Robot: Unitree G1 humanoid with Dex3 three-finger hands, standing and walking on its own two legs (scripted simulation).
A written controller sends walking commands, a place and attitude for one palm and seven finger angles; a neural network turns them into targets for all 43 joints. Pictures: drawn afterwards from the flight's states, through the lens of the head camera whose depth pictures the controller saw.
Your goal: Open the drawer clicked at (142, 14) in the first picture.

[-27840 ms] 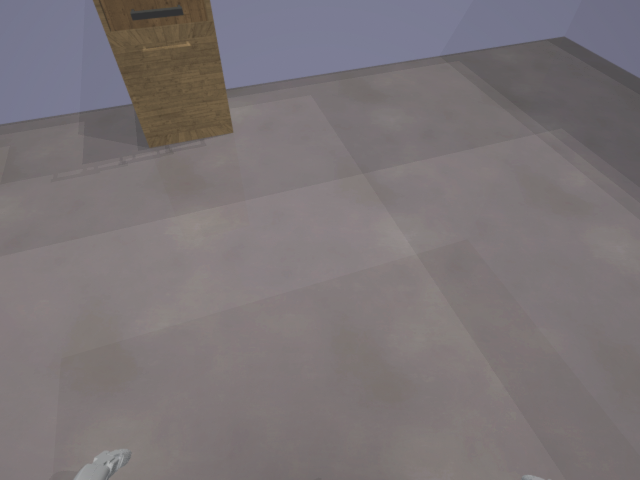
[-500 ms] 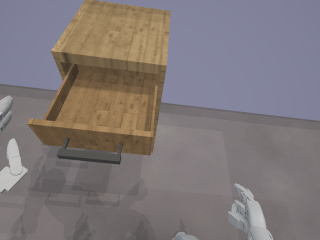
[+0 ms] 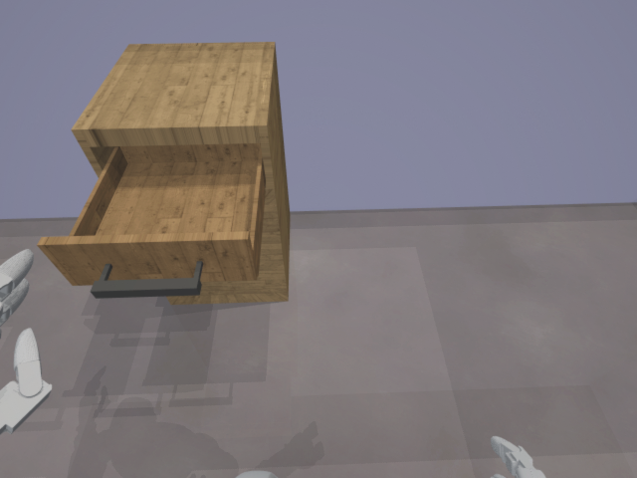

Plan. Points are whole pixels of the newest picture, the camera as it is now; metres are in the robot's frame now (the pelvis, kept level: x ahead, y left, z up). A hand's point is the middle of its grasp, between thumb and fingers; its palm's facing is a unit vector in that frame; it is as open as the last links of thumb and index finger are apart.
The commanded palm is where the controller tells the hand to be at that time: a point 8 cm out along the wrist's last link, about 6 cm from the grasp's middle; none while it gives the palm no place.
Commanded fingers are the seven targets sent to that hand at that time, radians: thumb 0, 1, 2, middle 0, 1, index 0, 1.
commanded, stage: stop stepping back and stand still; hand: left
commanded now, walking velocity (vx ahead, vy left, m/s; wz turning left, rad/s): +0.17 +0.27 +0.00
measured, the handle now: (150, 278) +0.49 +0.34 -0.14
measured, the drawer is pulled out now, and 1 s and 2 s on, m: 0.29 0.29 0.29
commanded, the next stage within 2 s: let the arm hang, fingers relaxed in 0.68 s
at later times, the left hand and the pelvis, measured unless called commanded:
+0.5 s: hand out of the picture +0.09 +0.27 +0.16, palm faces +0.52 -0.76 -0.40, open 7.4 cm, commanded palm +0.04 +0.30 +0.17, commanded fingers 0.00 0.90 0.90 -0.20 -0.30 -0.20 -0.30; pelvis -0.07 +0.01 -0.01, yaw +3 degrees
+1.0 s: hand out of the picture +0.08 +0.22 -0.13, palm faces +0.06 -0.96 -0.28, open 7.4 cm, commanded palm none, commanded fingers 0.00 0.90 0.90 -0.20 -0.30 -0.20 -0.30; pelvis -0.06 +0.02 -0.02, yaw +4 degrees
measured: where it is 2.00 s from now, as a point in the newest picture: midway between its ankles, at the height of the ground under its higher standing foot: outside the picture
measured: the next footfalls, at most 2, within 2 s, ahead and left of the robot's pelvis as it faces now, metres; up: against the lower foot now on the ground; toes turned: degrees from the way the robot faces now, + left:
left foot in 0.24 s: -0.04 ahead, +0.13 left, +0.00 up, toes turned +6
